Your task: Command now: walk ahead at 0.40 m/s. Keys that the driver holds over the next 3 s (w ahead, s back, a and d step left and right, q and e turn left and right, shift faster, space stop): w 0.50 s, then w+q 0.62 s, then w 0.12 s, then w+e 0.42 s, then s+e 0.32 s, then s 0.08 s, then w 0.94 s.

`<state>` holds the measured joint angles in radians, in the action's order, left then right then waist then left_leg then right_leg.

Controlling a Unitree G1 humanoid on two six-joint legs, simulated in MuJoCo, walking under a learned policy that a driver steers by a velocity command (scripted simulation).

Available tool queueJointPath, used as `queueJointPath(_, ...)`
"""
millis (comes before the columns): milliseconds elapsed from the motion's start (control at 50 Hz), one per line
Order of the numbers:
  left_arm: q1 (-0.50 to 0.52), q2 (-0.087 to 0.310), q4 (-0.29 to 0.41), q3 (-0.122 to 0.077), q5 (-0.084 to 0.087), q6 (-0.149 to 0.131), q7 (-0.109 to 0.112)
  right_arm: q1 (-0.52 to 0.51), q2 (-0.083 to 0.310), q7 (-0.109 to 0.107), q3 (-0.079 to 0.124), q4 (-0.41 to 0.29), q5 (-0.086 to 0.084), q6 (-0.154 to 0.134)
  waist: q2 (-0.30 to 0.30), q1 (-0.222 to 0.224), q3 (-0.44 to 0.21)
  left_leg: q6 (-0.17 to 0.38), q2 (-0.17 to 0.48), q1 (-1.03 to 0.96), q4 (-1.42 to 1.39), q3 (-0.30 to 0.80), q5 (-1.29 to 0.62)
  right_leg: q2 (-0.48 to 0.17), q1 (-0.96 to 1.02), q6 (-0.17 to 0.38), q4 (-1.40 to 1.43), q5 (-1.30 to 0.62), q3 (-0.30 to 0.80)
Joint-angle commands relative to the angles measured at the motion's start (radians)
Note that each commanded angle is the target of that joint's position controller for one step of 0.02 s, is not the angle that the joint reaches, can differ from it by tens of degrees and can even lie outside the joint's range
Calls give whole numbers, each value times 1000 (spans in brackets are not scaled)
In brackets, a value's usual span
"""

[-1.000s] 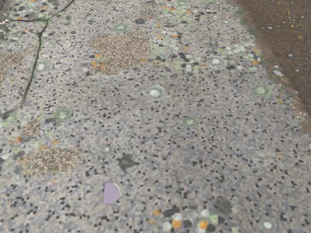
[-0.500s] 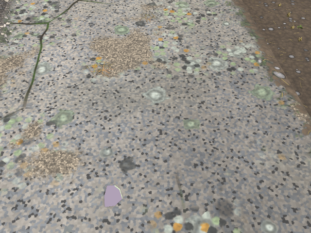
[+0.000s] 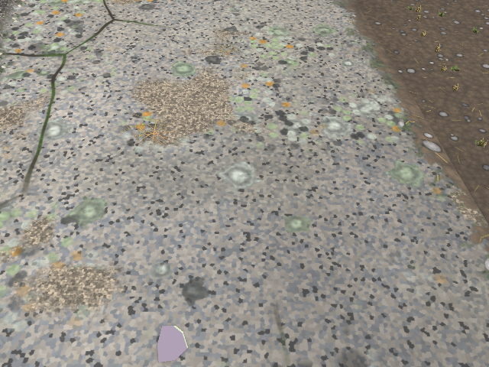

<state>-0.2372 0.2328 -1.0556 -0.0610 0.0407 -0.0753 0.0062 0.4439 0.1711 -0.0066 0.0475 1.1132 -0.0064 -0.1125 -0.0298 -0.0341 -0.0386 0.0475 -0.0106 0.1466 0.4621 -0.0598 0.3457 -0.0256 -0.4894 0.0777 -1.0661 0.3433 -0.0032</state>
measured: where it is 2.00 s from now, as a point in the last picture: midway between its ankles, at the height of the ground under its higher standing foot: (200, 209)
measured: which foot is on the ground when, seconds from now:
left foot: down 0.00-0.36, up 0.38-0.88, down 0.90-1.00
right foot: up 0.00-0.32, down 0.34-0.92, up 0.94-1.00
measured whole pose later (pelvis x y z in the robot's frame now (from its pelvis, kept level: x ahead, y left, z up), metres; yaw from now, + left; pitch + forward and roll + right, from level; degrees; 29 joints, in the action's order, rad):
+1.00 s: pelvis +0.56 +0.03 -0.02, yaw +13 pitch +2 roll -1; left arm -0.25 0.26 -0.96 -0.04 0.02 -0.12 0.00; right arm 0.14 0.25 0.04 0.08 0.80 -0.01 -0.08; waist 0.00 0.01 0.05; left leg 0.09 -0.06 0.46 0.59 -0.04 0.17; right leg -0.04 -0.30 0.02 -1.22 0.42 0.00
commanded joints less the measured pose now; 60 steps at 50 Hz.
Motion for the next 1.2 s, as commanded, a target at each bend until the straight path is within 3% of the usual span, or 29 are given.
queueJointPath(20,115,75,82,-14,-16,-36,-12,41,88,12,-2,-35,3,-6,93,9,154,126,284,-200,-324,350,-117,-97,-428,6,-34,-150,46)
queueJointPath(60,149,43,90,-9,-19,-27,-19,91,78,5,-9,-29,11,5,121,-5,140,114,235,-183,-322,235,-309,-85,-375,-19,43,-213,0)
queueJointPath(140,340,-1,167,17,-14,-21,-30,116,133,-15,-4,-46,14,14,115,-42,179,109,199,-93,-358,139,-382,-38,-259,-42,330,-346,-56)
queueJointPath(220,436,26,216,24,-4,-22,-49,149,156,-17,7,-34,-3,12,139,-47,211,116,242,-147,-365,114,-408,-21,-198,-18,470,-367,-65)
queueJointPath(280,403,72,232,9,-7,-33,-61,115,179,-18,20,-39,-5,20,159,12,156,91,272,-247,-249,84,-727,14,-90,31,525,-303,-76)
queueJointPath(320,158,145,169,-32,-5,-33,-53,75,193,-18,27,-52,1,33,197,143,-7,59,244,-233,28,42,-1077,83,232,76,523,-280,-116)
queueJointPath(340,-35,193,117,-55,-6,-26,-41,44,189,-15,22,-72,7,33,186,229,-119,27,208,-39,273,32,-962,5,543,117,497,-286,-24)
queueJointPath(360,-199,288,91,-77,-39,-17,-30,135,71,0,-8,-95,7,18,-62,194,-313,-36,44,361,708,19,-427,-289,950,265,549,-82,445)
queueJointPath(380,-198,242,77,-55,-42,-14,-32,143,32,11,-21,-78,-12,-16,-188,176,-423,-29,-50,488,940,187,178,-394,976,315,765,11,804)
queueJointPath(400,-88,176,88,-35,-29,-20,-37,37,116,13,5,-115,-41,-33,-156,157,-245,-4,19,593,1009,205,145,-340,838,251,792,14,666)
queueJointPath(420,14,121,111,-19,-24,-25,-39,-51,146,6,11,-143,-48,-40,-72,125,-119,11,76,592,981,163,57,-306,649,210,806,-81,487)
queueJointPath(440,83,86,119,-7,-33,-35,-48,-89,149,-7,20,-151,-38,-35,14,81,-52,16,120,537,916,142,-20,-269,476,181,835,-177,373)
queueJointPath(480,116,46,105,6,-49,-45,-56,-45,110,-19,31,-147,-21,0,-20,11,-8,27,168,414,825,147,-80,-201,289,155,889,-223,237)
queueJointPath(520,86,67,85,4,-47,-48,-47,-43,82,-22,30,-155,-24,24,-39,-8,36,20,182,414,759,135,-89,-190,217,164,940,-232,172)
queueJointPath(560,50,102,70,-2,-53,-50,-28,-120,106,-23,36,-187,-18,35,-34,-5,75,-1,195,496,680,135,-174,-195,215,168,973,-255,124)
queueJointPath(680,-45,139,55,-6,-50,-46,2,-336,103,7,27,-260,-15,26,-5,60,97,-4,146,565,330,110,-462,-181,334,110,980,-361,-27)
queueJointPath(780,-134,156,33,-12,-38,-23,8,-484,88,43,9,-334,-17,26,11,113,142,16,117,626,180,61,-416,-235,540,88,925,-405,-95)
queueJointPath(840,-112,188,49,-23,-32,0,13,-480,116,66,17,-374,-18,27,-25,80,117,56,67,549,149,-7,-255,-261,613,58,796,-705,-138)
queueJointPath(880,-77,211,73,-29,-35,18,22,-309,180,72,52,-353,-19,30,-63,-23,-1,99,-22,293,135,-70,-196,-241,594,25,531,-1044,-185)
queueJointPath(900,-72,201,90,-23,-37,21,27,-137,251,62,88,-312,-22,33,-36,-103,-93,140,-41,26,95,-29,-240,-199,464,-11,288,-989,-205)
queueJointPath(920,-130,127,132,1,-54,2,20,-5,375,41,125,-296,-15,41,159,-101,-229,272,203,-365,84,390,-198,-96,78,-71,-108,-554,-215)
queueJointPath(940,-145,56,159,30,-50,-46,-1,-16,376,42,112,-311,-16,35,266,-44,-356,404,375,-564,-127,904,-103,90,-207,-92,-358,204,-13)
queueJointPath(960,-25,149,190,3,-11,-83,-15,-8,294,41,88,-311,-3,32,192,-89,-308,336,337,-555,-158,815,-107,24,-319,-56,-395,163,112)
queueJointPath(980,38,156,212,3,4,-98,-18,-68,246,37,76,-321,-4,29,145,-73,-186,292,300,-424,-152,649,-185,-21,-348,-34,-345,85,96)
queueJointPath(1000,56,149,210,0,-13,-99,-10,-150,216,39,66,-342,-4,26,32,-24,-106,266,256,-247,-167,530,-284,-64,-294,-32,-251,19,88)
queueJointPath(1020,44,160,206,-13,-29,-86,-2,-209,188,38,56,-363,2,24,27,20,-68,248,226,-114,-186,451,-367,-95,-210,-38,-168,-13,87)
queueJointPath(1080,20,128,224,-18,-47,-41,2,-228,205,27,57,-381,-1,21,48,69,-23,254,178,61,-241,371,-440,-104,-119,-79,-33,-56,71)
queueJointPath(1120,91,117,256,-17,-58,-31,8,-192,237,11,65,-378,-6,20,56,56,8,250,157,98,-257,329,-464,-87,-143,-113,101,-158,56)
queueJointPath(1200,221,80,287,-1,-51,-39,-2,-128,224,-4,60,-359,-10,25,101,-5,27,184,103,102,-249,242,-385,-40,-81,-114,423,-443,29)
Next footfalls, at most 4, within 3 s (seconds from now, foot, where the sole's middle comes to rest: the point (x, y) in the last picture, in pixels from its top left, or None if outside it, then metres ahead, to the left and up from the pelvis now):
0.34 right None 0.36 -0.14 -0.78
0.90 left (195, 323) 0.67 0.12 -0.78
1.42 right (229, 228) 1.02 0.02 -0.78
1.90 left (170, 179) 1.24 0.23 -0.77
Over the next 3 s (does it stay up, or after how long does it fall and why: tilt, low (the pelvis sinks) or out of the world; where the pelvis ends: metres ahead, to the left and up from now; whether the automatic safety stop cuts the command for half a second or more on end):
stays up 1.36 0.16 0.01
